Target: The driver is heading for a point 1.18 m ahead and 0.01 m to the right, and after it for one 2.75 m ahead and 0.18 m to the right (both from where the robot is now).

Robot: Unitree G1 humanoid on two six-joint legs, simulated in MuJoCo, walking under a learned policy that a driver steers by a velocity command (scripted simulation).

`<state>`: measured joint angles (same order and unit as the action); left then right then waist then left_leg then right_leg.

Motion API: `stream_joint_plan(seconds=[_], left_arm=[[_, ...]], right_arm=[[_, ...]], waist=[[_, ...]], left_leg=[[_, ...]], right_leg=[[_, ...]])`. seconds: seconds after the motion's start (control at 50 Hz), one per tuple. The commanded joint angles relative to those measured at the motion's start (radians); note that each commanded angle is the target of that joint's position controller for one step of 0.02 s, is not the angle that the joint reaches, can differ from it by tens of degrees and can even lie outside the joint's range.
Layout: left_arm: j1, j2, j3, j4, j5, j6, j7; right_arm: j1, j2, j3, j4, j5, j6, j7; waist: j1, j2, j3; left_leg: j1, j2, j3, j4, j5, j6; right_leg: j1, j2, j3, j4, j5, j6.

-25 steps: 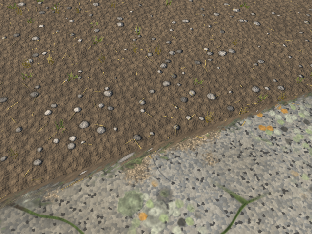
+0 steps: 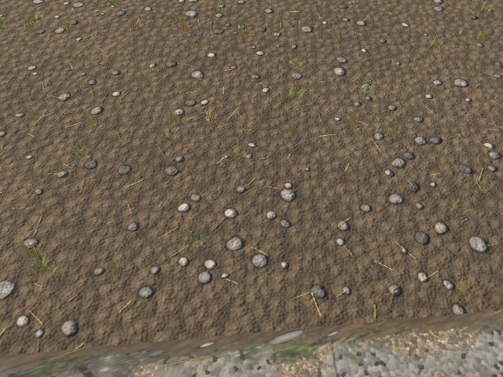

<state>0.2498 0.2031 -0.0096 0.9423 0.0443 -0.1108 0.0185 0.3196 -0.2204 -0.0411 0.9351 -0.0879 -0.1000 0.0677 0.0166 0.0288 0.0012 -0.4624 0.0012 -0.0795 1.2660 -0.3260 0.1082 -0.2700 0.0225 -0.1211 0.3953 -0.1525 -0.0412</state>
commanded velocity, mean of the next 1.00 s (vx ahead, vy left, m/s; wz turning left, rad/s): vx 0.50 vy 0.00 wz -0.02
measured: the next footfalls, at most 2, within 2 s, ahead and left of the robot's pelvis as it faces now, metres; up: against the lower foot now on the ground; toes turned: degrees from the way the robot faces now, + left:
left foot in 0.36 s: +0.32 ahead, +0.20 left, +0.00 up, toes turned +12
right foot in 0.88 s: +0.54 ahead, -0.04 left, +0.00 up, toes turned -5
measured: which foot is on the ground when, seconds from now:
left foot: up 0.00-0.34, down 0.36-0.92, up 0.94-1.00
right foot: down 0.00-0.40, up 0.42-0.86, down 0.88-1.00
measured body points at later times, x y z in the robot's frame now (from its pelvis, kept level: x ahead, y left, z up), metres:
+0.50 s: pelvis +0.25 +0.09 +0.00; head +0.27 +0.10 +0.45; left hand +0.21 +0.32 -0.15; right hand +0.39 -0.15 -0.13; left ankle +0.28 +0.19 -0.74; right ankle +0.15 -0.09 -0.65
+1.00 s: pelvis +0.51 +0.06 -0.03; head +0.52 +0.06 +0.42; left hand +0.59 +0.30 -0.16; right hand +0.55 -0.19 -0.17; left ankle +0.38 +0.20 -0.64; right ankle +0.50 -0.03 -0.74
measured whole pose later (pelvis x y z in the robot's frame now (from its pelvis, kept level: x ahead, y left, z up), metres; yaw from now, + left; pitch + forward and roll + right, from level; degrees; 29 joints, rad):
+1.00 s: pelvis +0.51 +0.06 -0.03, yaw -6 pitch +0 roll +0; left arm 0.33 0.21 0.06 0.89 0.06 -0.18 -0.04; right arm 0.32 -0.21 -0.03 0.92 -0.07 -0.11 0.04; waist 0.04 0.01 0.00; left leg -0.31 0.02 -0.03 1.29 -0.53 0.02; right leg -0.36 0.05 -0.02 0.80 -0.43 -0.07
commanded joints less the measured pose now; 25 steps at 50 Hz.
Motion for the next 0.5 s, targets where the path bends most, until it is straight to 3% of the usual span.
stream_joint_plan(seconds=[0.02,0.1,0.16,0.22,0.3,0.34,0.36,0.38,0.4,0.42,0.44,0.46,0.48,0.5], left_arm=[[-0.026,-0.011,-0.009,-0.035,-0.006,-0.030,0.023],[0.113,0.056,0.012,0.031,0.039,-0.048,0.024],[0.161,0.081,0.016,0.055,0.037,-0.050,-0.002],[0.163,0.100,0.020,0.063,0.033,-0.046,-0.032],[0.261,0.121,0.038,0.105,0.018,-0.007,-0.036],[0.260,0.151,0.050,0.104,0.018,0.020,-0.032],[0.253,0.153,0.052,0.096,0.027,0.022,-0.030],[0.261,0.107,0.041,0.077,0.043,0.013,-0.033],[0.302,0.010,-0.002,0.048,0.048,0.000,-0.064],[0.189,0.054,0.015,0.038,0.022,-0.001,-0.099],[0.059,0.063,0.030,-0.001,0.002,-0.008,-0.107],[0.026,0.096,0.045,0.007,0.007,-0.015,-0.087],[0.068,0.088,0.052,0.008,0.026,-0.012,-0.069],[0.078,0.030,0.043,0.006,0.028,-0.007,-0.064]], right_arm=[[-0.037,0.018,0.014,-0.074,0.004,0.008,0.002],[-0.147,0.036,0.035,-0.110,0.030,0.016,0.032],[-0.194,0.018,0.035,-0.125,0.031,0.033,0.032],[-0.247,-0.015,0.025,-0.141,0.032,0.049,0.022],[-0.348,-0.031,0.014,-0.171,0.021,0.047,0.000],[-0.327,-0.047,0.001,-0.164,0.037,0.031,-0.009],[-0.262,-0.078,-0.015,-0.149,0.054,0.017,-0.019],[-0.082,-0.146,-0.042,-0.099,0.065,0.001,-0.032],[0.213,-0.184,-0.050,-0.017,0.062,0.006,-0.041],[0.393,-0.196,-0.060,0.050,0.036,0.016,-0.055],[0.337,-0.216,-0.077,0.064,0.014,0.000,-0.068],[0.191,-0.173,-0.073,0.046,0.037,-0.008,-0.076],[0.125,-0.090,-0.044,0.035,0.049,-0.005,-0.080],[0.071,-0.009,-0.020,0.028,0.052,-0.004,-0.080]], waist=[[-0.031,-0.070,-0.004],[0.015,-0.053,0.030],[0.012,-0.069,0.036],[0.008,-0.087,0.057],[0.044,-0.087,0.083],[0.009,-0.094,0.065],[-0.025,-0.109,0.012],[-0.066,-0.051,-0.137],[-0.153,0.152,-0.346],[-0.231,0.105,-0.334],[-0.220,0.066,-0.112],[-0.165,0.065,0.003],[-0.105,0.068,-0.005],[-0.066,0.060,0.018]], left_leg=[[-0.135,0.147,-0.038,-0.065,0.003,-0.006],[-0.200,0.170,0.037,-0.348,0.206,-0.038],[-0.160,0.146,0.058,-0.454,0.313,-0.039],[-0.139,0.118,0.056,-0.527,0.326,-0.029],[-0.173,0.074,0.079,-0.682,0.182,-0.016],[-0.016,0.014,0.126,-0.786,0.228,0.009],[0.173,-0.019,0.133,-0.764,0.284,0.038],[0.507,0.006,0.079,-0.627,0.481,0.111],[0.964,0.225,-0.280,-0.737,0.396,0.261],[1.004,0.346,-0.532,-0.937,0.306,0.276],[0.845,0.325,-0.457,-0.996,0.171,0.191],[0.630,0.303,-0.326,-1.018,0.115,0.153],[0.498,0.290,-0.251,-1.045,0.110,0.149],[0.387,0.278,-0.186,-1.070,0.160,0.141]], right_leg=[[0.103,-0.301,0.223,-0.314,0.160,-0.200],[0.145,-0.288,0.039,-0.343,0.327,-0.219],[0.165,-0.288,-0.034,-0.317,0.495,-0.207],[0.211,-0.288,-0.057,-0.282,0.471,-0.182],[0.423,-0.336,-0.039,-0.236,0.411,-0.170],[0.415,-0.335,-0.066,-0.156,0.528,-0.160],[0.327,-0.306,-0.103,-0.064,0.667,-0.136],[0.139,-0.226,-0.160,0.163,0.617,-0.069],[-0.233,-0.103,-0.124,0.447,0.108,0.004],[-0.380,-0.035,0.031,0.672,-0.393,-0.011],[-0.523,-0.080,0.156,0.795,-0.370,-0.054],[-0.509,-0.140,0.167,0.835,-0.298,-0.060],[-0.422,-0.165,0.176,0.833,-0.263,-0.075],[-0.372,-0.178,0.193,0.829,-0.209,-0.080]])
